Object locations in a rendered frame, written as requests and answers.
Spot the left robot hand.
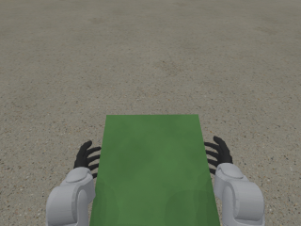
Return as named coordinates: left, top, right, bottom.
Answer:
left=73, top=140, right=101, bottom=179

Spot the left robot forearm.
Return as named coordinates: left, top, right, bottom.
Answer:
left=45, top=167, right=96, bottom=226

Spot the right robot hand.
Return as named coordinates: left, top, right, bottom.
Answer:
left=204, top=136, right=233, bottom=175

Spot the carton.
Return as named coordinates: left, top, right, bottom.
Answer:
left=89, top=114, right=221, bottom=226

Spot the right robot forearm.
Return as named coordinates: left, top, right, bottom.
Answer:
left=213, top=163, right=265, bottom=226

